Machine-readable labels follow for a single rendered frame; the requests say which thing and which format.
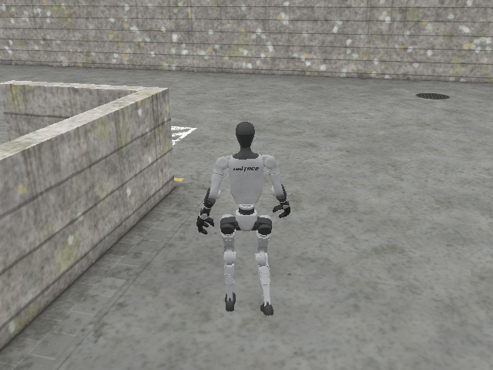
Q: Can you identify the left robot thigh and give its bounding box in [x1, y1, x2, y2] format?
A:
[220, 214, 236, 265]

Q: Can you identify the robot left upper arm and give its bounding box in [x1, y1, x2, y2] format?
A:
[208, 156, 230, 200]

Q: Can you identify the left robot hand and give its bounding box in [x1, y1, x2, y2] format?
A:
[196, 216, 214, 234]

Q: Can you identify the humanoid robot torso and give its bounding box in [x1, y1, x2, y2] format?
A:
[228, 151, 264, 231]

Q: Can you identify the right robot hand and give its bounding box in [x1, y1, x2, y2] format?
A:
[273, 205, 290, 218]

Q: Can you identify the right robot forearm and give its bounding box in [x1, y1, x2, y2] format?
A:
[276, 184, 290, 209]

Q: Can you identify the robot right upper arm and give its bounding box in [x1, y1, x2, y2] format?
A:
[262, 155, 284, 197]

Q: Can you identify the left robot forearm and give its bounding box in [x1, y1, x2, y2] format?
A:
[199, 188, 216, 220]

